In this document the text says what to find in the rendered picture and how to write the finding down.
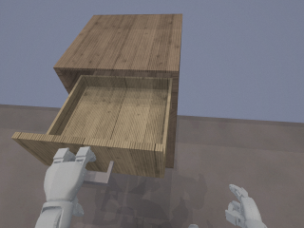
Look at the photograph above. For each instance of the cabinet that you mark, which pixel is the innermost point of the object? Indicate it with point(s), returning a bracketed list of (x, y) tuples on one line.
[(128, 45)]

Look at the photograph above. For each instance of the drawer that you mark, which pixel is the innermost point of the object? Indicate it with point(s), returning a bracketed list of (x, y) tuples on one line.
[(124, 119)]

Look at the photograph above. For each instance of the handle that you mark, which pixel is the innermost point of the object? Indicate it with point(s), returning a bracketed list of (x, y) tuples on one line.
[(100, 178)]

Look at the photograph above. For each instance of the left robot hand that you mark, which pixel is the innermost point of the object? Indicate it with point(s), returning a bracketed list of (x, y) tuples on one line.
[(66, 175)]

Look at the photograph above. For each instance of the right robot hand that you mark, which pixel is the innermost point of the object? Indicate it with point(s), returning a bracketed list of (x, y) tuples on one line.
[(238, 213)]

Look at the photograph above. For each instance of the robot left forearm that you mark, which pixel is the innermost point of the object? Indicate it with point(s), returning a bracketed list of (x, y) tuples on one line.
[(55, 213)]

